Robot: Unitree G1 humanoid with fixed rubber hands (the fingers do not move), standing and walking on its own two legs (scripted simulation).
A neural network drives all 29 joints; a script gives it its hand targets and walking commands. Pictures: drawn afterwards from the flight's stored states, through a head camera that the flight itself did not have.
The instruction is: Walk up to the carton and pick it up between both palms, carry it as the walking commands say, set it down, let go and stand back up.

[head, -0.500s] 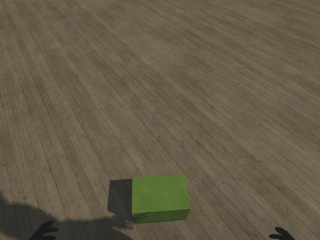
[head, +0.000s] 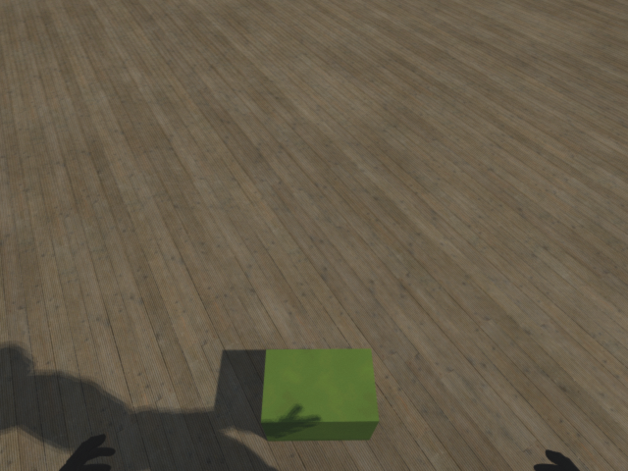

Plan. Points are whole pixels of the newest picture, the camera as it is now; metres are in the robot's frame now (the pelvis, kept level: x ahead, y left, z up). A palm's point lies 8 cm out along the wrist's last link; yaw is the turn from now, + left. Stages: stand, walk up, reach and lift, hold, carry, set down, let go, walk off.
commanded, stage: walk up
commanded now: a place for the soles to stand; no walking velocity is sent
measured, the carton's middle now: (318, 395) +0.41 +0.00 -0.67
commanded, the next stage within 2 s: reach and lift in 0.42 s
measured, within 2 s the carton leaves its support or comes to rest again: neither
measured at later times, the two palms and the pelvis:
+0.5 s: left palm (75, 469) +0.14 +0.32 -0.09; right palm out of the picture +0.14 -0.31 -0.09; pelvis +0.00 +0.00 -0.01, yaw -1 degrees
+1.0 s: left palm (124, 401) +0.23 +0.30 -0.12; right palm (499, 402) +0.24 -0.26 -0.13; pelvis -0.08 +0.00 -0.06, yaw -5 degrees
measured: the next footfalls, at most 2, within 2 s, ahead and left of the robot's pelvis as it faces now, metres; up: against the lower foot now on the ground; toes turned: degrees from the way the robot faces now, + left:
none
